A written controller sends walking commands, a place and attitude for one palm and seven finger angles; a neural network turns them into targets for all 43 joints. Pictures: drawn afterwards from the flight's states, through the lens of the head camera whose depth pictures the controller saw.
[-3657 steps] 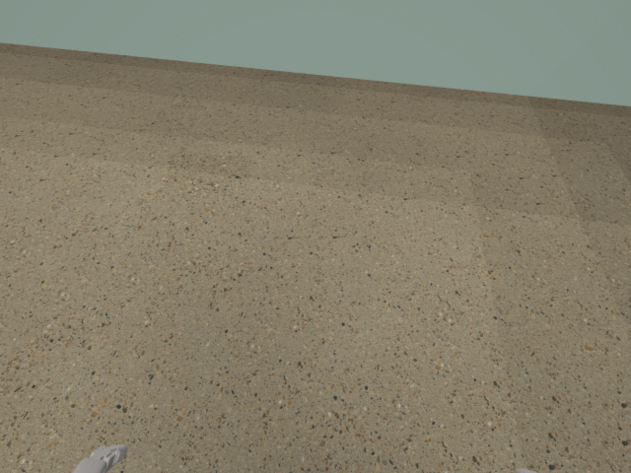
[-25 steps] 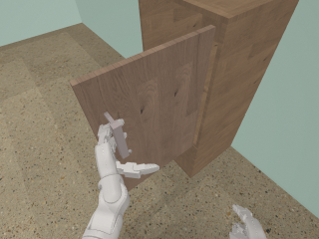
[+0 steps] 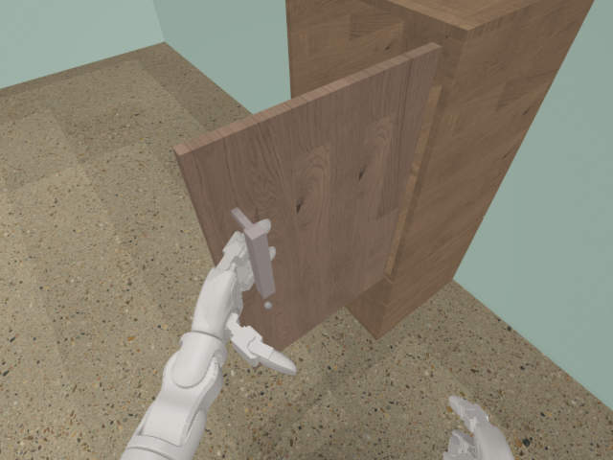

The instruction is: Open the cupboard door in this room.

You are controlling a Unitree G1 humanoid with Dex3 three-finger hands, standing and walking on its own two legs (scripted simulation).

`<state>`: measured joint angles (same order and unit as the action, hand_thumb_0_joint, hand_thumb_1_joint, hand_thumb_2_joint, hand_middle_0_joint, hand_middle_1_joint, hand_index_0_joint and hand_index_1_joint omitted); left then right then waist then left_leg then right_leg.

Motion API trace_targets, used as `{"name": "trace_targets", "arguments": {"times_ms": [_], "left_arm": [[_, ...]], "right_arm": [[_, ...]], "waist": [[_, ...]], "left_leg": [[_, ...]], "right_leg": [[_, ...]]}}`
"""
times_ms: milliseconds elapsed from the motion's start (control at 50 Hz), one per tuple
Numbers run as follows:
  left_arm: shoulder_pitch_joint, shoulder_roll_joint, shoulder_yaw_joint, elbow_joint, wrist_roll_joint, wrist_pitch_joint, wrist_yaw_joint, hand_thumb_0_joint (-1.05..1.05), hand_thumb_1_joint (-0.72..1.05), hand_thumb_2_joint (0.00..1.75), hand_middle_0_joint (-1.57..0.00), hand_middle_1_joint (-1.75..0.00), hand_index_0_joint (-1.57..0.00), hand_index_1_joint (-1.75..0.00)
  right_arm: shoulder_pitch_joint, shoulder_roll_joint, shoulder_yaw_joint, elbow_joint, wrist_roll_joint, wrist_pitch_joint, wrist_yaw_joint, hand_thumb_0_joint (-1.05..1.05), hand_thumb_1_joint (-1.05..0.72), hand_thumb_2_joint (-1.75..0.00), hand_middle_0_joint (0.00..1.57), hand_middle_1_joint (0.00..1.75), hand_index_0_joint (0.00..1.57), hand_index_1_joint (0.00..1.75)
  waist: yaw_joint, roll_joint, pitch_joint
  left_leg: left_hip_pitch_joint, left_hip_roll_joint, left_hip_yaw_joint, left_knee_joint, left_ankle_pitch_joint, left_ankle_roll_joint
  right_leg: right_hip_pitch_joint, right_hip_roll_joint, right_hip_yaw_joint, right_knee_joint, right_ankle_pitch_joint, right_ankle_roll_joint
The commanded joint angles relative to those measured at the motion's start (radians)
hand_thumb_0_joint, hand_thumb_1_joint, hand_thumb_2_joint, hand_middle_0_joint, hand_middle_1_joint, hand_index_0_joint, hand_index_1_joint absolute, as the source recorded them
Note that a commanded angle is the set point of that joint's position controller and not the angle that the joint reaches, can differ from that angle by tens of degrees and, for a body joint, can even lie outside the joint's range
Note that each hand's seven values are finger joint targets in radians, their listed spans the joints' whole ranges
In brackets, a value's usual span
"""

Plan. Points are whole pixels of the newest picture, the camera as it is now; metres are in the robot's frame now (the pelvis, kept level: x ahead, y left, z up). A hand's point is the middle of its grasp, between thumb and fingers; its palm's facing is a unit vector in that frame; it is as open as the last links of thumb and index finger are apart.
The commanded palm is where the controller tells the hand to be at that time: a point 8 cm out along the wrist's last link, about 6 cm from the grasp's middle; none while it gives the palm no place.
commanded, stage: slide the hand sideways off the handle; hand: left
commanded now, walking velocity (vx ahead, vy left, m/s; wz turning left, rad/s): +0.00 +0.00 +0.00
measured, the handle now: (253, 254) +0.36 +0.10 +0.08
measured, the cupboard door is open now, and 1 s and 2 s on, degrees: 90 90 90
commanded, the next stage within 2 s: draw the hand back to the body in 0.96 s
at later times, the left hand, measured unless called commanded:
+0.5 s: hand (238, 331) +0.25 +0.10 +0.07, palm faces -0.04 -1.00 -0.01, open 16.3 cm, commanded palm +0.23 +0.15 +0.07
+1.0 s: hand (192, 366) +0.21 +0.15 +0.07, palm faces -0.02 -1.00 -0.06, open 16.4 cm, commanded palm +0.20 +0.20 +0.07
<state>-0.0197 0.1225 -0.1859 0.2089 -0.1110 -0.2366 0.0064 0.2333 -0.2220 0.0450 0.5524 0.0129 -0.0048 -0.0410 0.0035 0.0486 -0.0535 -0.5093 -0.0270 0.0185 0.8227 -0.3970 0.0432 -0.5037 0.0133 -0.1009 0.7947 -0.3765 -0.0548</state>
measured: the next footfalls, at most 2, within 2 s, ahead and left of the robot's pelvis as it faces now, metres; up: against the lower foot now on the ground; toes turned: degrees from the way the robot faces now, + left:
none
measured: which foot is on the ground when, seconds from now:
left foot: down 0.00-1.00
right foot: down 0.00-1.00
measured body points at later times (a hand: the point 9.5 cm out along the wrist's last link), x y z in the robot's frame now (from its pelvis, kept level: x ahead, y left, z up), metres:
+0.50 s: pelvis +0.02 +0.00 +0.00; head +0.04 -0.01 +0.45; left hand +0.25 +0.15 +0.08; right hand +0.20 -0.22 -0.08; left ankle +0.02 +0.09 -0.70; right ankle +0.02 -0.09 -0.70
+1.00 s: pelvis +0.02 -0.02 -0.01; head +0.05 -0.03 +0.44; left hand +0.21 +0.20 +0.07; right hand +0.20 -0.25 -0.08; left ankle +0.02 +0.09 -0.70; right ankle +0.02 -0.09 -0.70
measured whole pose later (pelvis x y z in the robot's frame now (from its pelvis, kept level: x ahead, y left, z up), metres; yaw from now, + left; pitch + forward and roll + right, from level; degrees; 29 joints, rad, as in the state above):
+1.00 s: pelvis +0.02 -0.02 -0.01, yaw +0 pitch +8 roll -1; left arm 0.52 0.21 0.08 -0.19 -0.25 -0.29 -0.21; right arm 0.26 -0.26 0.02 0.47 0.02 -0.11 -0.05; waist 0.01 0.04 -0.10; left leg -0.58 -0.01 0.00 0.90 -0.46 0.02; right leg -0.57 0.03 -0.12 0.86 -0.44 -0.08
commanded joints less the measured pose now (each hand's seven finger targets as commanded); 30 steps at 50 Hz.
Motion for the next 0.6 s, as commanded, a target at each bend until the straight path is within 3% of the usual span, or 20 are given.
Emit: {"name": "trace_targets", "arguments": {"times_ms": [0,60,100,140,160,180,220,240,260,360,420,480,580], "left_arm": [[-0.199,-0.106,0.018,-0.263,-0.064,-0.056,-0.013,0.0,-0.5,0.3,-0.15,-0.3,-0.15,-0.3],[-0.115,-0.067,0.046,-0.301,0.002,-0.065,0.049,0.0,-0.5,0.3,-0.15,-0.3,-0.15,-0.3],[-0.065,-0.064,0.034,-0.332,0.039,-0.075,0.067,0.0,-0.5,0.3,-0.15,-0.3,-0.15,-0.3],[-0.038,-0.005,0.073,-0.33,0.067,-0.075,0.078,0.0,-0.5,0.3,-0.15,-0.3,-0.15,-0.3],[-0.059,-0.025,0.046,-0.372,0.073,-0.078,0.075,0.0,-0.5,0.3,-0.15,-0.3,-0.15,-0.3],[-0.036,-0.005,0.064,-0.38,0.078,-0.079,0.074,0.0,-0.5,0.3,-0.15,-0.3,-0.15,-0.3],[-0.005,-0.013,0.055,-0.414,0.069,-0.077,0.062,0.0,-0.5,0.3,-0.15,-0.3,-0.15,-0.3],[0.025,0.008,0.084,-0.425,0.058,-0.073,0.058,0.0,-0.5,0.3,-0.15,-0.3,-0.15,-0.3],[0.046,-0.002,0.076,-0.446,0.047,-0.073,0.048,0.0,-0.5,0.3,-0.15,-0.3,-0.15,-0.3],[0.195,-0.032,0.055,-0.541,0.01,-0.072,0.01,0.0,-0.5,0.3,-0.15,-0.3,-0.15,-0.3],[0.26,0.021,0.1,-0.568,0.01,-0.07,-0.006,0.0,-0.5,0.3,-0.15,-0.3,-0.15,-0.3],[0.296,0.027,0.091,-0.581,0.02,-0.07,-0.024,0.0,-0.5,0.3,-0.15,-0.3,-0.15,-0.3],[0.3,0.082,0.158,-0.616,-0.008,-0.081,-0.059,0.0,-0.5,0.3,-0.15,-0.3,-0.15,-0.3]], "right_arm": [[-0.108,-0.095,-0.033,-0.177,0.014,-0.1,0.005,0.0,-0.9,-0.9,0.2,0.3,0.2,0.3],[-0.091,-0.097,-0.041,-0.188,0.003,-0.103,0.03,0.0,-0.9,-0.9,0.2,0.3,0.2,0.3],[-0.081,-0.095,-0.046,-0.2,-0.002,-0.1,0.043,0.0,-0.9,-0.9,0.2,0.3,0.2,0.3],[-0.077,-0.102,-0.047,-0.202,-0.005,-0.09,0.046,0.0,-0.9,-0.9,0.2,0.3,0.2,0.3],[-0.086,-0.097,-0.045,-0.213,-0.009,-0.088,0.048,0.0,-0.9,-0.9,0.2,0.3,0.2,0.3],[-0.084,-0.096,-0.047,-0.214,-0.006,-0.086,0.047,0.0,-0.9,-0.9,0.2,0.3,0.2,0.3],[-0.082,-0.094,-0.045,-0.224,-0.007,-0.086,0.046,0.0,-0.9,-0.9,0.2,0.3,0.2,0.3],[-0.081,-0.097,-0.046,-0.224,-0.007,-0.084,0.042,0.0,-0.9,-0.9,0.2,0.3,0.2,0.3],[-0.087,-0.094,-0.045,-0.228,-0.005,-0.086,0.04,0.0,-0.9,-0.9,0.2,0.3,0.2,0.3],[-0.072,-0.09,-0.045,-0.239,0.002,-0.104,0.038,0.0,-0.9,-0.9,0.2,0.3,0.2,0.3],[-0.059,-0.098,-0.05,-0.239,-0.001,-0.108,0.033,0.0,-0.9,-0.9,0.2,0.3,0.2,0.3],[-0.055,-0.1,-0.05,-0.246,-0.002,-0.112,0.032,0.0,-0.9,-0.9,0.2,0.3,0.2,0.3],[-0.055,-0.105,-0.051,-0.247,-0.002,-0.125,0.015,0.0,-0.9,-0.9,0.2,0.3,0.2,0.3]], "waist": [[-0.008,-0.108,-0.195],[0.013,-0.088,-0.207],[0.01,-0.081,-0.205],[0.014,-0.075,-0.178],[0.006,-0.061,-0.185],[0.009,-0.048,-0.184],[0.009,-0.034,-0.187],[0.013,-0.061,-0.201],[0.012,-0.039,-0.204],[0.006,-0.047,-0.204],[0.003,-0.077,-0.199],[-0.009,-0.064,-0.158],[-0.007,-0.071,-0.179]], "left_leg": [[0.101,0.017,-0.087,-0.167,0.075,-0.025],[0.101,0.022,-0.079,-0.165,0.127,-0.028],[0.101,0.026,-0.07,-0.155,0.152,-0.028],[0.073,0.027,-0.067,-0.152,0.134,-0.027],[0.077,0.024,-0.06,-0.147,0.133,-0.023],[0.077,0.026,-0.059,-0.146,0.128,-0.026],[0.08,0.025,-0.057,-0.142,0.136,-0.026],[0.076,0.025,-0.056,-0.139,0.152,-0.024],[0.082,0.024,-0.051,-0.137,0.164,-0.024],[0.097,0.029,-0.057,-0.124,0.244,-0.029],[0.073,0.026,-0.054,-0.107,0.239,-0.026],[0.049,0.022,-0.056,-0.095,0.215,-0.025],[0.02,0.013,-0.055,-0.071,0.179,-0.021]], "right_leg": [[0.061,-0.001,0.048,-0.138,0.072,0.015],[0.062,-0.005,0.046,-0.11,0.11,0.011],[0.056,-0.005,0.048,-0.098,0.133,0.01],[0.053,-0.004,0.058,-0.097,0.117,0.007],[0.053,-0.008,0.063,-0.1,0.122,0.009],[0.049,-0.006,0.063,-0.096,0.115,0.006],[0.057,-0.003,0.063,-0.094,0.13,0.005],[0.08,-0.001,0.066,-0.097,0.149,0.006],[0.085,-0.001,0.068,-0.098,0.167,0.007],[0.089,0.004,0.051,-0.077,0.247,0.011],[0.087,0.004,0.059,-0.072,0.265,0.016],[0.055,0.001,0.061,-0.066,0.245,0.018],[0.056,-0.001,0.074,-0.064,0.216,0.02]]}}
